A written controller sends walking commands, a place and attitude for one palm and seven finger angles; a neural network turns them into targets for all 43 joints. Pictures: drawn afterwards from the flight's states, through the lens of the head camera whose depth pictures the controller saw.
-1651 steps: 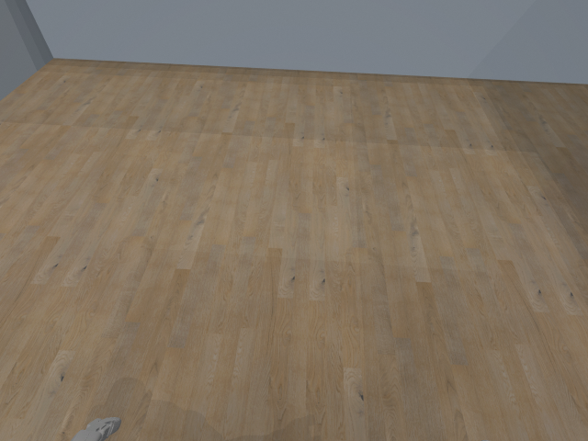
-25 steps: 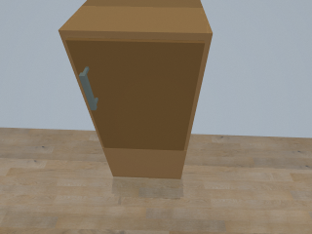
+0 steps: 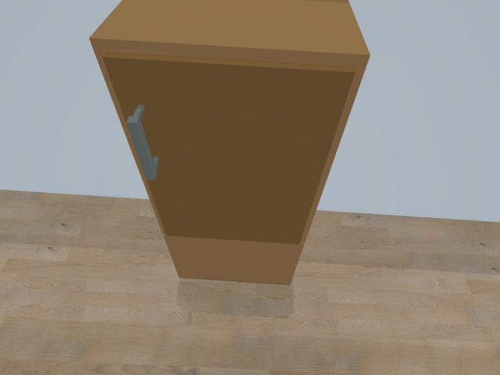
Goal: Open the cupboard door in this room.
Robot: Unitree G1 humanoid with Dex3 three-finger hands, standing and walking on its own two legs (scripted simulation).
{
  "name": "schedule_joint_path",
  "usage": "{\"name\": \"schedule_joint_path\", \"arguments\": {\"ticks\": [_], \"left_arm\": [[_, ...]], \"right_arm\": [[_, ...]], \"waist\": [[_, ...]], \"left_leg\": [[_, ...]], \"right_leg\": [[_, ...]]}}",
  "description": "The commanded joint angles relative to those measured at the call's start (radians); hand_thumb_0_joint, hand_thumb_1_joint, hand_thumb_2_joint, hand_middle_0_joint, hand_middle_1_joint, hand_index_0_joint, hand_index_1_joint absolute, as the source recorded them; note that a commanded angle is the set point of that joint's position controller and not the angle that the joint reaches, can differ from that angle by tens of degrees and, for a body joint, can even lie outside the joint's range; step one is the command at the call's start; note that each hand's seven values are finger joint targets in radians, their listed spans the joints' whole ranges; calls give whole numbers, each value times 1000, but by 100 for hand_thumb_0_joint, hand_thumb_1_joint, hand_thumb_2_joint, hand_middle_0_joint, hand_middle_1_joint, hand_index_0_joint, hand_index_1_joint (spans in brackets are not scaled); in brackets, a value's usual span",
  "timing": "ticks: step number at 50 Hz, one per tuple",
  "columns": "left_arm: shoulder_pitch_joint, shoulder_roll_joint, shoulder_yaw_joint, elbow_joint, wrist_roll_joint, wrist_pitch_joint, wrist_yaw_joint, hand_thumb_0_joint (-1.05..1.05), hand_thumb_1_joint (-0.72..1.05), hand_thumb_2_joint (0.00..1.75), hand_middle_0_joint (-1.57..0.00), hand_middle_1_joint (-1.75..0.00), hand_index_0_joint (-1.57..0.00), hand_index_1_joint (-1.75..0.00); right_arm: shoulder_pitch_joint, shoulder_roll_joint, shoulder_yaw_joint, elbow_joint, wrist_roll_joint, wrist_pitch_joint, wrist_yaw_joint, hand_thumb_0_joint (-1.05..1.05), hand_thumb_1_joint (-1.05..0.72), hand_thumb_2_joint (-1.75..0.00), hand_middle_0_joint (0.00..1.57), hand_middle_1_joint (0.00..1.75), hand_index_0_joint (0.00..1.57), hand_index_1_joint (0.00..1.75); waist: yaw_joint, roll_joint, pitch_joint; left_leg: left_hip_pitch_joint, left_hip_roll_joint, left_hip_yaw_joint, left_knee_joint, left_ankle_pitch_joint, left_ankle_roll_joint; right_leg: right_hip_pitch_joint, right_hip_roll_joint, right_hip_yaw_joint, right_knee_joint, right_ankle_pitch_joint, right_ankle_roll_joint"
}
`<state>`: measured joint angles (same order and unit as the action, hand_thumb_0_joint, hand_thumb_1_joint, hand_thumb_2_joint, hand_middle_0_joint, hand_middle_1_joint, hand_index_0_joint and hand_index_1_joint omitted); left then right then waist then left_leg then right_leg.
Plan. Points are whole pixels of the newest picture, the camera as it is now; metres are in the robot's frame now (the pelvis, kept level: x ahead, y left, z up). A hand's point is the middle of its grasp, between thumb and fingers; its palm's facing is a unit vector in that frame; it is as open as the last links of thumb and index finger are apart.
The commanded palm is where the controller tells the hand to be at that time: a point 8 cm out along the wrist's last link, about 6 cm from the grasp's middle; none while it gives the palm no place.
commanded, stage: come to a stop and stand still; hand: left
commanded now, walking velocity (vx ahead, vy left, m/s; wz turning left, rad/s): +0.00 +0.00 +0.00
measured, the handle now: (145, 144) +0.52 +0.25 +0.04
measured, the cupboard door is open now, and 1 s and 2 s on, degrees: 0 0 0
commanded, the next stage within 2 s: look again from close up in 0.34 s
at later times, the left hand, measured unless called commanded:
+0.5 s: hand out of the picture +0.01 +0.19 -0.18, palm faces +0.00 -0.98 -0.22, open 7.4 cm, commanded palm none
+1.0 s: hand out of the picture -0.01 +0.20 -0.18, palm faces -0.03 -0.97 -0.23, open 7.4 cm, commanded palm none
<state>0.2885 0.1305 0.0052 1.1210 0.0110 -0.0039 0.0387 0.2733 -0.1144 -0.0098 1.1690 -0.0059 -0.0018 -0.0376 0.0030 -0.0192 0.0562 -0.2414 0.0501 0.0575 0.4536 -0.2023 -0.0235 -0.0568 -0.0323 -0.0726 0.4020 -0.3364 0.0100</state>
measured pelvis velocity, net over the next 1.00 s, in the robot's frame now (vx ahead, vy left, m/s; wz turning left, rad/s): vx -0.02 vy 0.01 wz -0.02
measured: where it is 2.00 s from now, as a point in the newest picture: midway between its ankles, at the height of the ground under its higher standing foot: outside the picture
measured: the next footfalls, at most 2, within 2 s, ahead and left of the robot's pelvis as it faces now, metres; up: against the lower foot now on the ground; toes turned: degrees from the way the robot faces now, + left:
none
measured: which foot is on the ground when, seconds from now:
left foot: down 0.00-1.00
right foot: down 0.00-1.00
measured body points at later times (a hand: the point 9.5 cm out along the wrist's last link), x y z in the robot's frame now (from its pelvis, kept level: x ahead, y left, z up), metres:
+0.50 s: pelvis +0.01 +0.01 +0.00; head +0.03 +0.01 +0.45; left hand +0.01 +0.24 -0.16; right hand +0.04 -0.22 -0.16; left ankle +0.02 +0.13 -0.74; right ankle -0.08 -0.12 -0.74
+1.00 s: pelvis -0.02 +0.01 -0.01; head -0.01 +0.01 +0.44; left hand -0.01 +0.25 -0.16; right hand -0.01 -0.22 -0.16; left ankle +0.02 +0.13 -0.74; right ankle -0.08 -0.12 -0.74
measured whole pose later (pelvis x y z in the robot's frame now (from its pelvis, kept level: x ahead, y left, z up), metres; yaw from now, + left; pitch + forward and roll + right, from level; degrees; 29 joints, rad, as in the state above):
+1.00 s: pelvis -0.02 +0.01 -0.01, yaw -1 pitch -1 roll +0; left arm 0.28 0.19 -0.01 1.05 0.02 0.01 0.03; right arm 0.26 -0.18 0.00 1.05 -0.01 0.00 0.00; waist 0.00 0.00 0.04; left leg -0.30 0.04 0.09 0.52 -0.20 0.00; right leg -0.15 -0.06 -0.04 0.53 -0.36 0.03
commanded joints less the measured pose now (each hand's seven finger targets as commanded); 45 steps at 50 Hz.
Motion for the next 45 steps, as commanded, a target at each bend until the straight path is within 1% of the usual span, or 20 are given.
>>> {"name": "schedule_joint_path", "arguments": {"ticks": [1,11,14,17,21,22,23,24,25,27,29,31,32,33,34,38,39,40,43,45], "left_arm": [[104,79,14,-14,0,-8,7,0,90,90,-20,-30,-20,-30],[99,111,16,-14,2,-13,8,0,90,90,-20,-30,-20,-30],[96,119,15,-15,3,-13,7,0,90,90,-20,-30,-20,-30],[93,123,14,-17,1,-13,7,0,90,90,-20,-30,-20,-30],[85,132,14,-20,2,-14,6,0,90,90,-20,-30,-20,-30],[129,131,3,-27,24,-45,44,0,90,90,-20,-30,-20,-30],[69,181,20,-81,18,-47,37,0,90,90,-20,-30,-20,-30],[55,188,21,-89,17,-48,28,0,90,90,-20,-30,-20,-30],[49,178,16,-91,12,-43,24,0,90,90,-20,-30,-20,-30],[65,145,15,-102,6,-36,22,0,90,90,-20,-30,-20,-30],[74,138,13,-109,5,-29,21,0,90,90,-20,-30,-20,-30],[66,141,13,-113,4,-17,17,0,90,90,-20,-30,-20,-30],[58,145,13,-115,5,-14,16,0,90,90,-20,-30,-20,-30],[48,147,12,-117,5,-11,13,0,90,90,-20,-30,-20,-30],[42,148,12,-122,8,-9,10,0,90,90,-20,-30,-20,-30],[30,163,12,-126,5,0,4,0,90,90,-20,-30,-20,-30],[29,165,13,-127,7,0,2,0,90,90,-20,-30,-20,-30],[37,169,14,-126,6,-1,1,0,90,90,-20,-30,-20,-30],[34,174,12,-123,6,0,-3,0,90,90,-20,-30,-20,-30],[40,176,12,-123,7,-3,-4,0,90,90,-20,-30,-20,-30]], "right_arm": [[63,-103,-23,-30,1,-19,-6,0,-90,-90,20,30,20,30],[32,-137,-23,-51,1,-27,-7,0,-90,-90,20,30,20,30],[20,-144,-25,-59,2,-25,-7,0,-90,-90,20,30,20,30],[13,-152,-25,-60,1,-26,-6,0,-90,-90,20,30,20,30],[1,-161,-26,-65,1,-24,-4,0,-90,-90,20,30,20,30],[-61,-185,-22,-144,0,-33,13,0,-90,-90,20,30,20,30],[13,-139,-20,-159,-6,-26,23,0,-90,-90,20,30,20,30],[-7,-141,-20,-157,-17,-24,22,0,-90,-90,20,30,20,30],[24,-152,-17,-166,-12,-20,20,0,-90,-90,20,30,20,30],[36,-185,-21,-180,-10,-24,17,0,-90,-90,20,30,20,30],[29,-194,-23,-187,-10,-26,14,0,-90,-90,20,30,20,30],[3,-195,-21,-200,-8,-18,13,0,-90,-90,20,30,20,30],[-3,-190,-20,-204,-9,-15,14,0,-90,-90,20,30,20,30],[-10,-186,-19,-206,-8,-12,16,0,-90,-90,20,30,20,30],[-11,-179,-17,-204,-10,-12,18,0,-90,-90,20,30,20,30],[-13,-186,-17,-202,-12,-8,23,0,-90,-90,20,30,20,30],[-13,-182,-17,-198,-13,-10,24,0,-90,-90,20,30,20,30],[-13,-184,-16,-197,-13,-10,24,0,-90,-90,20,30,20,30],[-9,-185,-16,-192,-12,-9,25,0,-90,-90,20,30,20,30],[-1,-184,-15,-187,-11,-13,25,0,-90,-90,20,30,20,30]], "waist": [[-2,3,11],[-2,33,-34],[0,12,-22],[0,15,-18],[1,-6,-6],[11,52,32],[-41,48,-16],[-17,108,-10],[-34,67,-68],[-23,43,-130],[-11,67,-138],[-5,41,-73],[-7,3,-43],[-7,-14,-12],[-5,-10,11],[-4,3,49],[-1,29,53],[1,21,37],[0,3,39],[1,12,15]], "left_leg": [[117,76,-62,-37,274,35],[165,74,-56,-28,397,40],[163,75,-56,-30,390,40],[162,72,-58,-41,371,40],[155,71,-61,-54,337,41],[104,58,-22,175,471,24],[27,50,-42,141,230,42],[40,34,-13,109,183,46],[58,46,-27,99,209,53],[90,78,-64,105,386,67],[106,93,-77,103,465,79],[50,85,-74,81,325,78],[25,74,-72,70,255,74],[5,67,-66,48,173,70],[-13,62,-69,32,135,70],[-36,55,-80,-34,-50,67],[-43,55,-81,-44,-54,68],[-36,55,-83,-49,-67,68],[-31,48,-76,-61,-110,61],[-14,50,-69,-55,-76,61]], "right_leg": [[-119,-86,48,-78,273,-13],[-71,-95,40,-68,351,-7],[-72,-95,41,-74,363,-7],[-68,-99,41,-81,344,-6],[-67,-100,41,-93,327,-6],[-193,-110,139,-71,647,5],[-102,-133,99,-2,590,-28],[-104,-135,98,31,660,-42],[-98,-99,71,62,528,-45],[-92,-57,48,97,363,-42],[-103,-44,40,112,275,-34],[-135,-44,43,86,183,-32],[-149,-47,50,75,163,-33],[-168,-51,55,62,123,-33],[-170,-49,54,58,97,-33],[-218,-45,65,31,-55,-34],[-212,-44,60,33,-51,-32],[-210,-46,66,28,-55,-33],[-231,-52,81,2,-88,-36],[-220,-55,81,0,-56,-33]]}}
